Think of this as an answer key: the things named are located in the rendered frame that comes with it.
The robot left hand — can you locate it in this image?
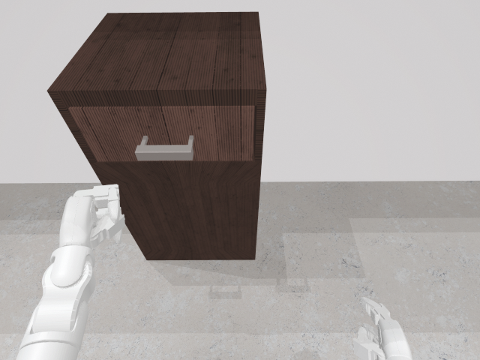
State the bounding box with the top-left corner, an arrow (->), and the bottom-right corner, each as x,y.
59,184 -> 125,251

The robot left forearm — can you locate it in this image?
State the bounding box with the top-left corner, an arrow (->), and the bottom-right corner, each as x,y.
16,245 -> 96,360

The drawer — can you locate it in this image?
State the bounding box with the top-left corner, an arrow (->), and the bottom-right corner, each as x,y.
68,106 -> 255,161

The cabinet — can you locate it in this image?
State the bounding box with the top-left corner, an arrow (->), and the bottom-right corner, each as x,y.
47,12 -> 267,260

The handle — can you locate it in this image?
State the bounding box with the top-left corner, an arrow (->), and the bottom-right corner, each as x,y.
135,135 -> 194,161

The robot right hand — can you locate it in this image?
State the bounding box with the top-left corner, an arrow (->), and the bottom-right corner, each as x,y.
353,297 -> 413,360

